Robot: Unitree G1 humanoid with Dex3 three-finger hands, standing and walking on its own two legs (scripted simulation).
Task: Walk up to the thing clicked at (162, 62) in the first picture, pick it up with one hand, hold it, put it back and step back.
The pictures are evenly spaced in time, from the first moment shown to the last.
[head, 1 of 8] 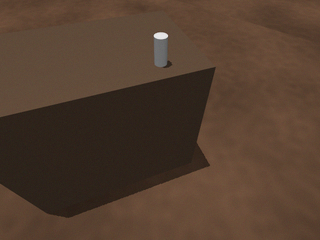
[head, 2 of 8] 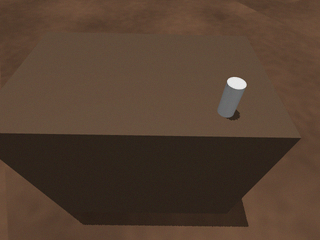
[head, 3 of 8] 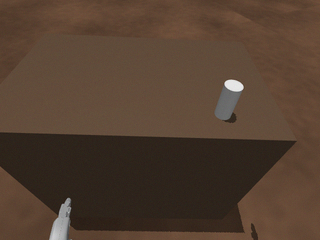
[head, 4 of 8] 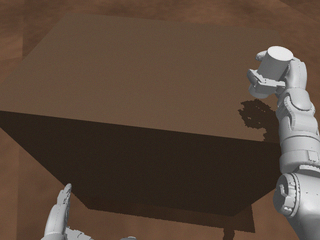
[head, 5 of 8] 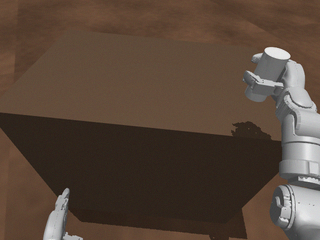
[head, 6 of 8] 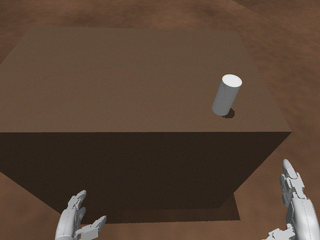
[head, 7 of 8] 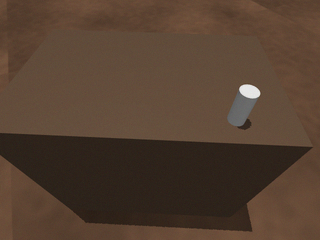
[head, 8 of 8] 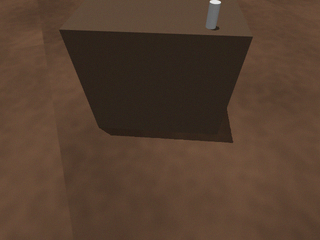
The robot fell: no
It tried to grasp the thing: yes
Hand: right
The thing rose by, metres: 0.25
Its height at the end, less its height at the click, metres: +0.00
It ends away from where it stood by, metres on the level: 0.01
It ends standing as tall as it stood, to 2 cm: yes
